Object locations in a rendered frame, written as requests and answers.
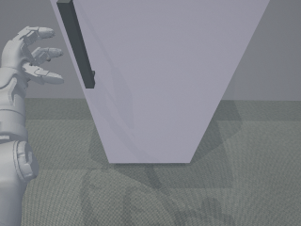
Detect handle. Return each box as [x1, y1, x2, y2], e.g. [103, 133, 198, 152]
[56, 0, 95, 89]

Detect fridge door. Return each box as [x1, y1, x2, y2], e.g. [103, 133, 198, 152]
[50, 0, 270, 164]

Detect robot left forearm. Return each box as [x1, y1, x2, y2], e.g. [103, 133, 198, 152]
[0, 67, 28, 144]

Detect robot left hand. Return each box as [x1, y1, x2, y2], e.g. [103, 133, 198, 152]
[1, 26, 64, 86]

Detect left robot upper arm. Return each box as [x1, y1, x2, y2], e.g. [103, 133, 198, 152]
[0, 140, 40, 226]

